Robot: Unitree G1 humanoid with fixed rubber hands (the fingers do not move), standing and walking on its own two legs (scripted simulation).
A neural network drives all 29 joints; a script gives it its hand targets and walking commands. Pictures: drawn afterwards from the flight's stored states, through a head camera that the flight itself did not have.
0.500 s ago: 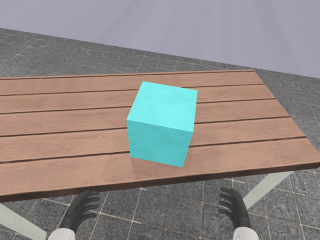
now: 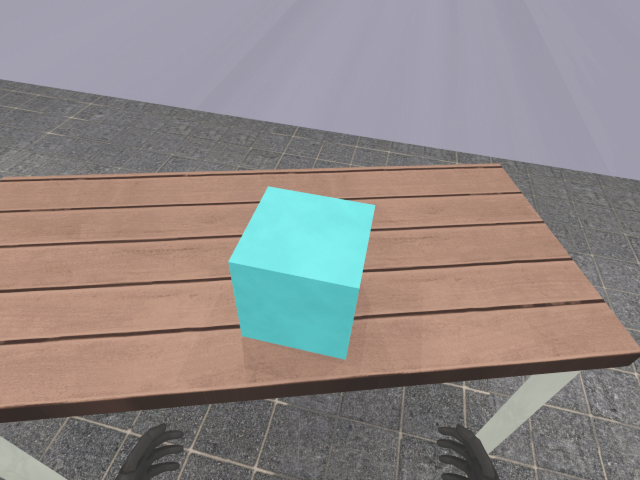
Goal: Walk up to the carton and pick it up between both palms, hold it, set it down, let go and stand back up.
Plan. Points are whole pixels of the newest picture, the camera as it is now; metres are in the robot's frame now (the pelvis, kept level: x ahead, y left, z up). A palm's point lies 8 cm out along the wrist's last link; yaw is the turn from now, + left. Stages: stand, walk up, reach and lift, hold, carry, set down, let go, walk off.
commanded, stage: set down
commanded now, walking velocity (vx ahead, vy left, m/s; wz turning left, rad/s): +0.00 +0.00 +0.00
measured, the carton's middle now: (306, 272) +0.44 +0.02 -0.01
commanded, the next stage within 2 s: let go in 0.40 s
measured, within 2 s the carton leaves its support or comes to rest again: neither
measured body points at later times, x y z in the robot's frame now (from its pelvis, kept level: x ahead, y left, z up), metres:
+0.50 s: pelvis -0.01 +0.00 +0.00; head -0.02 +0.02 +0.45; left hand +0.16 +0.22 -0.09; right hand +0.14 -0.23 -0.09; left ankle -0.03 +0.12 -0.74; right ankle -0.02 -0.10 -0.74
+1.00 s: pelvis -0.02 +0.01 +0.00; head -0.03 +0.01 +0.45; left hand +0.12 +0.25 -0.10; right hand +0.11 -0.22 -0.11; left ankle -0.03 +0.12 -0.74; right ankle -0.02 -0.10 -0.74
